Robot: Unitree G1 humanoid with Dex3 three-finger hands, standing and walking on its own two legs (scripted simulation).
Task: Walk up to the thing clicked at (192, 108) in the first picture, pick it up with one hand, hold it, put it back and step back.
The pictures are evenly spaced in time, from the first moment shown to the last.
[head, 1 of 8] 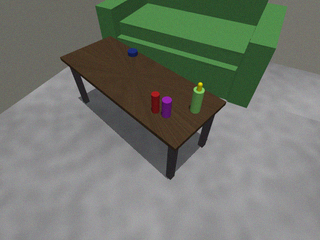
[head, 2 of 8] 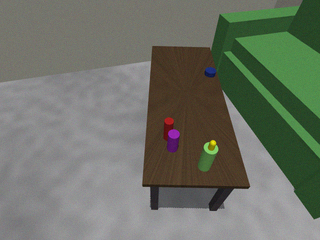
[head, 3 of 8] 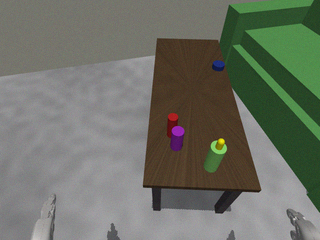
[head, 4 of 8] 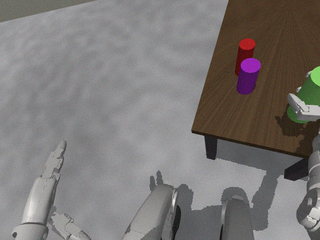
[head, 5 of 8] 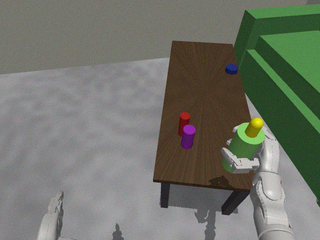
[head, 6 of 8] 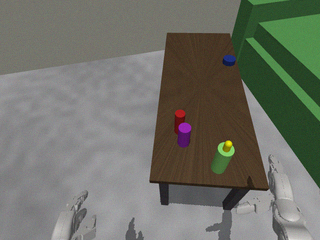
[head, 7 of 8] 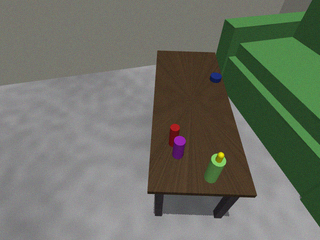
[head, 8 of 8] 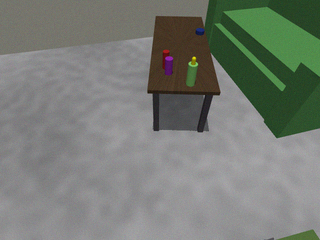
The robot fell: no
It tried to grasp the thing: yes
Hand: right
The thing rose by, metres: 0.28
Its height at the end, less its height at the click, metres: +0.00
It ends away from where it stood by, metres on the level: 0.02
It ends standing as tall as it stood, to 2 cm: yes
